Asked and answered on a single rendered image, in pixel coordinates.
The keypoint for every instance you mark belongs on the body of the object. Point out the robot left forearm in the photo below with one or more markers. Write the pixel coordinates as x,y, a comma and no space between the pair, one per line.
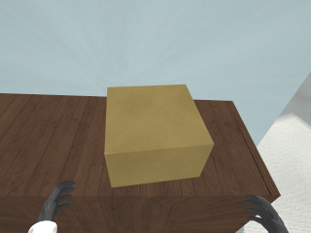
45,226

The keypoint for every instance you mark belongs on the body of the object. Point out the robot left hand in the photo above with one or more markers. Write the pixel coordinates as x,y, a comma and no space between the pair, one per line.
51,207

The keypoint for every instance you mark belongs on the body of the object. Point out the robot right hand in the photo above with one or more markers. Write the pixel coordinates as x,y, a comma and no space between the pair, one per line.
269,218

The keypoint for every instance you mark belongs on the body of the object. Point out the pedestal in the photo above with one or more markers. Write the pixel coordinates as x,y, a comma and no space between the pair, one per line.
48,139

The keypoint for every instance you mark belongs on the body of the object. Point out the carton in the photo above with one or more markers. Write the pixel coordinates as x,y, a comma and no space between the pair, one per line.
154,133

